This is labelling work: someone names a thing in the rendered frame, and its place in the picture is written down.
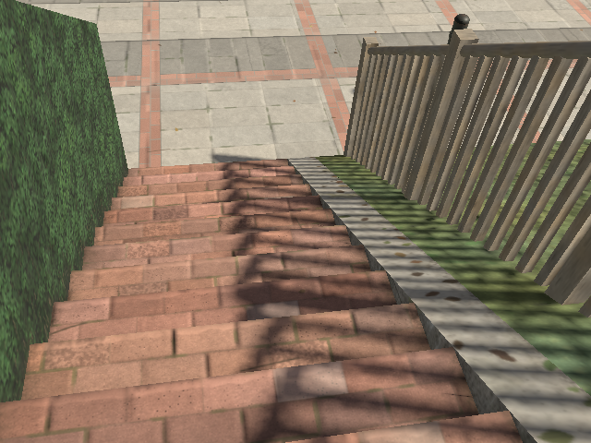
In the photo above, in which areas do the stairs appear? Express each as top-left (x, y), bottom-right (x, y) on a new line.
top-left (0, 159), bottom-right (523, 443)

